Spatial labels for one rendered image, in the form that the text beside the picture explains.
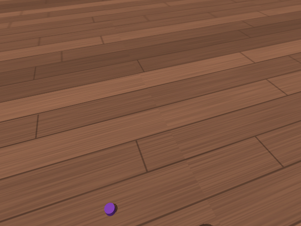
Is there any tin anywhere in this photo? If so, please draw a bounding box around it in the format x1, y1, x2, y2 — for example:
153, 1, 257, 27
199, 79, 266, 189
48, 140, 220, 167
104, 203, 116, 216

